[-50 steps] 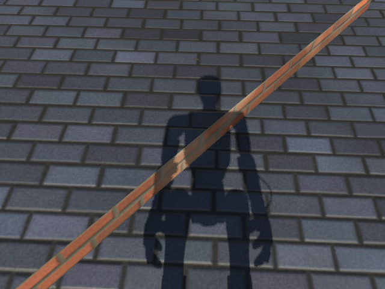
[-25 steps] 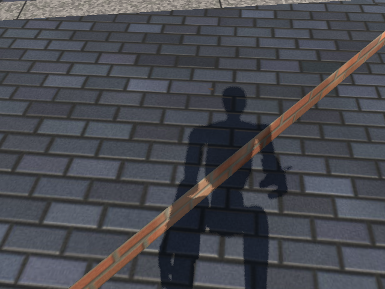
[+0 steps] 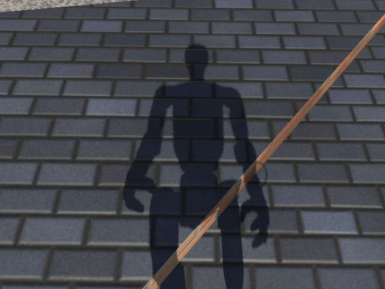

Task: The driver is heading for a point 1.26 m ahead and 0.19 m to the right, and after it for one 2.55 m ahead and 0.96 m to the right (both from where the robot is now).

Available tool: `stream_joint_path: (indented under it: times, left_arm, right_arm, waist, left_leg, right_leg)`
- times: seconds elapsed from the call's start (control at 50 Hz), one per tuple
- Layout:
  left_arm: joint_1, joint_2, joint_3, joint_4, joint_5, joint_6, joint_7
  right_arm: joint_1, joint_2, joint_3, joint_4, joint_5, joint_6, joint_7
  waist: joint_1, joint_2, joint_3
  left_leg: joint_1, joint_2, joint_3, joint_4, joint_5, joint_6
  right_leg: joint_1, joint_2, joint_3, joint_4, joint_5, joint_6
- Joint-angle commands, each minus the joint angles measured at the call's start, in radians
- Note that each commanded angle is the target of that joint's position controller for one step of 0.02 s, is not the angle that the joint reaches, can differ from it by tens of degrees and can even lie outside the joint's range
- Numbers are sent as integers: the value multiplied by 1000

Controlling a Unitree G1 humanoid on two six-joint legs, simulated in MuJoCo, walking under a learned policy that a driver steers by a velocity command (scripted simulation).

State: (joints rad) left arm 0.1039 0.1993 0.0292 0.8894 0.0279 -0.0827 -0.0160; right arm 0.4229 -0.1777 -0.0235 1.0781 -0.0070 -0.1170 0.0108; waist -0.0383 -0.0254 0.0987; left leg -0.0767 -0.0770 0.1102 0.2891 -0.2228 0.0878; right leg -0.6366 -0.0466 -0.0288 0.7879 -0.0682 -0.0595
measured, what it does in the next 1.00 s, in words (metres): walks ahead: right foot, then left foot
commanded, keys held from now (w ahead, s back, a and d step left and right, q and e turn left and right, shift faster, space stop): shift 0.14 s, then w+shift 0.86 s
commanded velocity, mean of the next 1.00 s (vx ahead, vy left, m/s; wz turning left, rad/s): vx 0.69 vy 0.00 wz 0.00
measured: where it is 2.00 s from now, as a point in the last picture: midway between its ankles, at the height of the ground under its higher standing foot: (208, 85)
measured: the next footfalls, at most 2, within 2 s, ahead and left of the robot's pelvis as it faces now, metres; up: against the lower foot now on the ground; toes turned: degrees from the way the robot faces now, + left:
right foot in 0.12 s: +0.25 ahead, -0.08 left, +0.00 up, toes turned -2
left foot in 0.54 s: +0.23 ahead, +0.10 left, +0.00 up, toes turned +4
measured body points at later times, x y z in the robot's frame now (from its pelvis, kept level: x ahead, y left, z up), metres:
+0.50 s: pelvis +0.18 -0.01 +0.00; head +0.17 +0.01 +0.45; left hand +0.20 +0.24 -0.15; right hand +0.26 -0.25 -0.13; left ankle +0.19 +0.10 -0.73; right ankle +0.21 -0.08 -0.74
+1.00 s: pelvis +0.43 -0.06 -0.03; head +0.47 -0.06 +0.42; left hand +0.64 +0.17 -0.13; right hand +0.39 -0.30 -0.17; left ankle +0.21 +0.10 -0.70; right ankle +0.54 -0.14 -0.75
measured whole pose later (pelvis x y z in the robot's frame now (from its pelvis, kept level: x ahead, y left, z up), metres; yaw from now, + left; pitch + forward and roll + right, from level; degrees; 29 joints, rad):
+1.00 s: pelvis +0.43 -0.06 -0.03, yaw -1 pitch +2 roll +0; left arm 0.03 0.21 0.05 0.79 0.04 -0.06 -0.03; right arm 0.45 -0.18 -0.06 0.97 0.00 -0.09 0.00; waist -0.03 -0.01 0.03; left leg -0.01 0.07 0.01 0.73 -0.39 0.02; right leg -0.48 -0.01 -0.13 0.57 -0.14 -0.09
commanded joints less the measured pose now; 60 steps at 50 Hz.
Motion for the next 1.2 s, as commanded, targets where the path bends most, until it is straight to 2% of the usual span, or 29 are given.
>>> stream_joint_path:
  times: [0.02, 0.1, 0.12, 0.14, 0.16, 0.18, 0.2, 0.22, 0.24, 0.3, 0.44, 0.5, 0.52, 0.56, 0.58, 0.64, 0.76, 0.84, 0.9, 0.94, 0.96, 0.98, 1.0, 1.02, 1.04, 1.06, 1.08, 1.14, 1.2]
  left_arm:
    - [111, 7, -13, 13, -7, 4, 4]
    - [227, 59, 6, 72, 10, -16, 21]
    - [284, 87, 15, 98, 16, -31, 25]
    - [366, 144, 27, 116, 26, -44, 25]
    - [379, 143, 27, 119, 5, -29, 21]
    - [364, 161, 44, 104, -30, -2, 8]
    - [292, 138, 41, 90, -36, 15, 7]
    - [209, 115, 36, 71, -30, 28, 9]
    - [165, 102, 34, 61, -25, 32, 13]
    - [176, 90, 39, 77, -21, 19, 22]
    - [186, 133, 61, 63, -31, 14, 16]
    - [127, 131, 66, 31, -41, 21, 15]
    - [71, 103, 58, 0, -37, 19, 15]
    - [-31, -36, 15, -103, -34, -3, 0]
    - [-41, 33, 29, -103, 2, -6, -9]
    - [-2, 80, 46, -83, 7, -10, -36]
    - [-163, 18, 28, -142, 15, 29, -46]
    - [-250, 22, 15, -189, -6, 37, -47]
    - [-172, 61, 30, -180, -1, 42, -21]
    - [63, 119, 60, -129, 1, 27, -7]
    - [271, 154, 80, -66, 6, 23, 2]
    - [404, 234, 100, -18, 24, 20, 10]
    - [414, 358, 121, -5, 34, 25, 9]
    - [325, 284, 116, -21, 34, 39, 0]
    - [246, 165, 81, -21, 33, 38, -8]
    - [253, 86, 57, 5, 32, 28, -15]
    - [292, 52, 41, 49, 22, 20, -18]
    - [395, 10, 1, 151, 8, -12, -18]
    - [219, 60, -31, 108, -3, -29, -24]
  right_arm:
    - [-29, -107, -6, -45, 12, -13, -8]
    - [-23, -115, -8, -22, 6, 12, -32]
    - [10, -127, -11, -17, 5, 20, -35]
    - [80, -108, -8, -21, 11, 26, -42]
    - [248, 3, 14, 16, 47, 50, -39]
    - [207, -72, -7, 20, -2, 70, -39]
    - [84, -87, -18, -14, -40, 74, -25]
    - [-10, -87, -23, -50, -45, 71, -10]
    - [-70, -102, -32, -77, -43, 73, -1]
    - [-11, -41, -25, -53, -38, 80, 7]
    - [-128, -40, -23, -128, -14, 63, -4]
    - [-41, -41, -26, -110, -18, 49, -13]
    - [34, -41, -26, -89, -20, 38, -17]
    - [150, -184, -59, -75, -30, 22, -29]
    - [96, -182, -70, -81, -33, 25, -35]
    - [1, -156, -72, -136, -14, 2, -22]
    - [73, -92, -59, -122, -14, -21, -6]
    - [46, -125, -60, -158, -14, -25, -10]
    - [74, -161, -64, -146, -12, -12, -16]
    - [43, -212, -78, -149, -15, 12, -27]
    - [-24, -225, -83, -171, -5, 20, -28]
    - [-61, -151, -70, -205, -9, 17, -23]
    - [29, 17, -33, -262, 50, -6, -5]
    - [-24, -5, -29, -259, 42, -13, -18]
    - [-119, -38, -36, -285, 25, -14, -19]
    - [-154, -14, -28, -299, 7, -19, -17]
    - [-234, 48, -7, -345, -13, -13, -13]
    - [-389, 187, 65, -474, -22, 42, -5]
    - [-431, 97, 82, -529, 15, 71, -18]
  waist:
    - [55, 121, -102]
    - [105, 84, -93]
    - [117, 27, -112]
    - [109, -74, -205]
    - [62, -224, -384]
    - [74, -111, -360]
    - [70, -43, -230]
    - [51, -34, -139]
    - [31, -63, -65]
    - [-12, -38, -94]
    - [7, -64, -49]
    - [-36, 7, -54]
    - [-70, 46, -48]
    - [-90, 347, 0]
    - [-53, 212, 45]
    - [20, 66, -67]
    - [-2, 96, -2]
    - [-10, 138, 17]
    - [22, 187, -66]
    - [142, 215, -188]
    - [248, 195, -267]
    - [259, 86, -314]
    - [146, -333, -417]
    - [159, -199, -379]
    - [121, -99, -225]
    - [97, -14, -193]
    - [80, -48, -198]
    - [0, -42, -68]
    - [-116, -2, 58]
  left_leg:
    - [-94, 210, -44, -11, 822, 58]
    - [-4, 235, -76, 208, 804, 34]
    - [-24, 187, -61, 347, 661, 9]
    - [-142, 115, -23, 564, 253, -20]
    - [-256, -2, -35, 843, -410, -35]
    - [-350, 15, -93, 962, -446, -24]
    - [-433, 54, -120, 975, -367, -13]
    - [-469, 94, -129, 903, -276, -4]
    - [-445, 111, -124, 833, -229, -3]
    - [-280, 110, -94, 722, -137, -16]
    - [-165, 92, -24, 334, -104, -30]
    - [-11, 64, 9, 151, -30, -12]
    - [79, 79, -21, 91, -61, -1]
    - [232, 454, -633, -206, -518, 122]
    - [162, 510, -696, -201, -549, 171]
    - [174, 405, -502, -209, -346, 115]
    - [57, 298, -233, -223, 28, 92]
    - [1, 289, -123, -259, 346, 59]
    - [169, 304, -65, -62, 934, 46]
    - [196, 303, -65, 241, 1136, 41]
    - [55, 258, -46, 483, 1006, 40]
    - [-256, 170, -74, 826, 486, 35]
    - [-645, -9, -155, 1226, -179, -6]
    - [-753, 34, -247, 1465, -82, 28]
    - [-880, 87, -167, 1637, -38, 43]
    - [-923, 110, -140, 1733, -32, 61]
    - [-1013, 103, -141, 1947, -61, 87]
    - [-1336, 69, -226, 2271, -106, 121]
    - [-1134, 54, -148, 1818, -48, 43]
  right_leg:
    - [293, 54, -56, -135, 164, -8]
    - [400, 75, -41, -298, 131, -51]
    - [493, 39, -9, -370, 357, -56]
    - [674, -145, 141, -279, 945, -105]
    - [821, -346, 378, -280, 1054, -301]
    - [760, -316, 468, -370, 481, -311]
    - [636, -271, 478, -485, -134, -274]
    - [515, -241, 489, -599, -558, -227]
    - [405, -213, 469, -680, -629, -180]
    - [298, -148, 327, -723, -494, -133]
    - [250, -139, 223, -753, -488, -158]
    - [188, -103, 188, -638, -495, -145]
    - [102, -64, 145, -527, -477, -125]
    - [-291, 92, -31, -73, -326, -48]
    - [-337, 19, 58, 80, -265, -49]
    - [-308, -10, 82, 201, -124, -6]
    - [-256, -43, -18, 190, 12, 22]
    - [3, -31, -87, -81, 41, 2]
    - [138, 46, -140, -140, -63, -44]
    - [374, 91, -127, -257, -90, -82]
    - [634, 81, -142, -329, -46, -80]
    - [871, -68, 51, -298, -269, -38]
    - [1053, -349, 637, -526, -493, -113]
    - [937, -331, 696, -628, -650, -142]
    - [818, -299, 546, -568, -603, -159]
    - [712, -258, 430, -529, -498, -146]
    - [652, -240, 389, -502, -450, -144]
    - [425, -263, 310, -525, -517, -83]
    - [-3, -166, 81, -711, -567, 24]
